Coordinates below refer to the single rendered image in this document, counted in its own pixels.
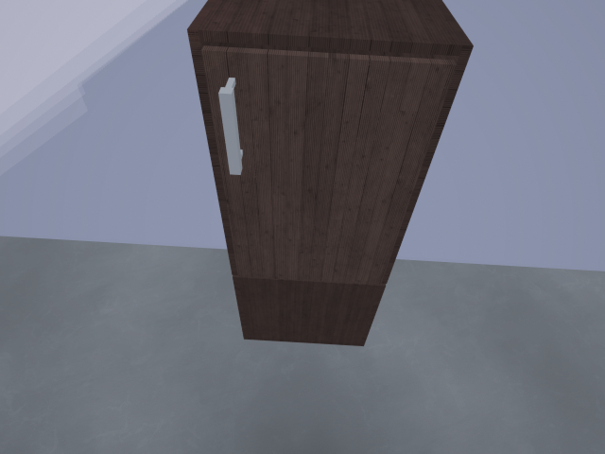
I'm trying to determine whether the handle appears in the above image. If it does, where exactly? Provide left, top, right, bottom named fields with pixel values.
left=218, top=78, right=243, bottom=175

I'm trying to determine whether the cupboard door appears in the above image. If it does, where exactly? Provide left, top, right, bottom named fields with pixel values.
left=201, top=45, right=457, bottom=285

